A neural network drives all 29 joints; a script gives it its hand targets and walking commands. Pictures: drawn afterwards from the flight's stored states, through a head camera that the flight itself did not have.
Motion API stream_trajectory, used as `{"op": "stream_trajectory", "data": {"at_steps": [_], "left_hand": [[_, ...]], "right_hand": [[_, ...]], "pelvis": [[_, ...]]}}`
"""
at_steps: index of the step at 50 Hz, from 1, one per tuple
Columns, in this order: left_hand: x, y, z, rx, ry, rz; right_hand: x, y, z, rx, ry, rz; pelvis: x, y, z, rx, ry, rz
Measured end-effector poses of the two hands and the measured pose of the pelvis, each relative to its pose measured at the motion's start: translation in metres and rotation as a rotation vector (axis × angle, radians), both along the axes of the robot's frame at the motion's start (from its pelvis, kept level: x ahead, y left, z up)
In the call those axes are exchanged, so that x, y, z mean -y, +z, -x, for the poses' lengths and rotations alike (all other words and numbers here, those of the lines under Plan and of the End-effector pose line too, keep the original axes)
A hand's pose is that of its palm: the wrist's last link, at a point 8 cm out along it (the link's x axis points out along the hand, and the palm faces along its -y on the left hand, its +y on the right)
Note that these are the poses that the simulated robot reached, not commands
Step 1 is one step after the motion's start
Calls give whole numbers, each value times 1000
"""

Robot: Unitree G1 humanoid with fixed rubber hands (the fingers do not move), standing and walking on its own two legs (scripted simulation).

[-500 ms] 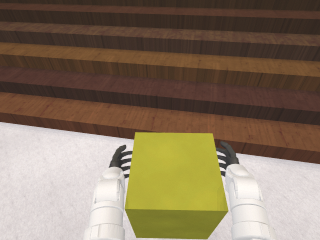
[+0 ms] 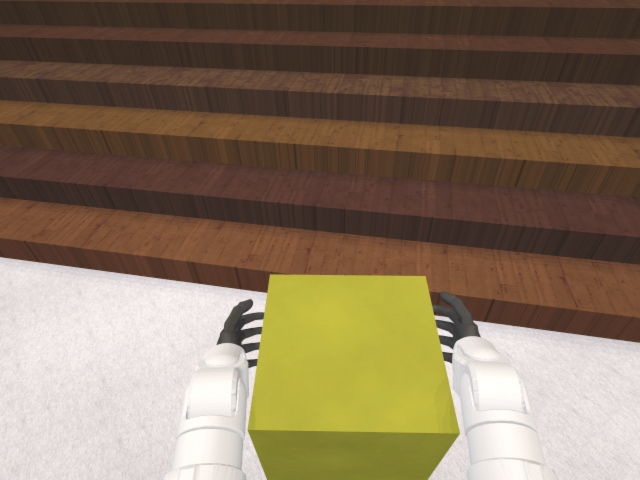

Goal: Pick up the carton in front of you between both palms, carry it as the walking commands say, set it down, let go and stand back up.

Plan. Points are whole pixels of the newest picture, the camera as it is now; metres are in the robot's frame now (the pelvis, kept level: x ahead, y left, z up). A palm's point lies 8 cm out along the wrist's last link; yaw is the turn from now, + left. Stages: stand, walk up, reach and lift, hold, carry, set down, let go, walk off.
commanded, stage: reach and lift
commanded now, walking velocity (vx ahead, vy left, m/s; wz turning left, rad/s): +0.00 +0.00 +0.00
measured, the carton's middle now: (345, 387) +0.28 +0.00 -0.04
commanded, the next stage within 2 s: hold in 0.04 s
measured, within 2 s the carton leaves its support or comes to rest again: neither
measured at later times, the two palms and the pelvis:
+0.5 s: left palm (228, 352) +0.28 +0.15 +0.05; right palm (471, 347) +0.28 -0.15 +0.06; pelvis -0.01 +0.00 +0.00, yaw +0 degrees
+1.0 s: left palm (239, 330) +0.30 +0.14 +0.06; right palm (475, 328) +0.31 -0.16 +0.06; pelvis +0.01 -0.01 -0.01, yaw -2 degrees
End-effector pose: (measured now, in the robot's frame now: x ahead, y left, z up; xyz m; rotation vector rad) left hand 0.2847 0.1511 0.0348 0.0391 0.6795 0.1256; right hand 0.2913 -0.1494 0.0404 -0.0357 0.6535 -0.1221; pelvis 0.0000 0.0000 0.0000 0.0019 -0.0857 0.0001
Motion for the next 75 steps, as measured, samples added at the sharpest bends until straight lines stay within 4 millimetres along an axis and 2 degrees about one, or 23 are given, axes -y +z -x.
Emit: {"op": "stream_trajectory", "data": {"at_steps": [11,29,42,48,55,59,61,65,70,75], "left_hand": [[2,17,3,32,-2,7],[1,17,6,20,5,20],[2,17,1,23,-2,8],[6,23,-12,61,3,12],[23,34,-44,52,21,27],[15,40,-66,19,57,35],[7,42,-81,32,75,44],[2,39,-113,-1,75,69],[22,47,-167,-34,18,66],[47,52,-234,5,-4,60]], "right_hand": [[2,17,6,32,-12,-7],[1,17,9,19,-23,-18],[2,16,5,22,-20,-14],[6,21,-8,60,-26,-26],[23,29,-39,51,-36,-45],[14,38,-71,17,-17,-54],[6,41,-89,29,-18,-68],[2,36,-114,-3,-40,-70],[22,43,-151,-33,-101,-76],[46,47,-213,7,-127,-94]], "pelvis": [[0,1,3,28,3,1],[-2,-1,13,42,-1,1],[-2,-2,8,11,-5,1],[2,-7,-6,-78,-24,-3],[16,-12,-46,-140,11,4],[12,-7,-76,-170,18,-20],[8,-11,-93,-171,8,-26],[4,-12,-132,-183,-35,-22],[10,-2,-183,-193,-36,10],[28,-10,-245,-179,-27,15]]}}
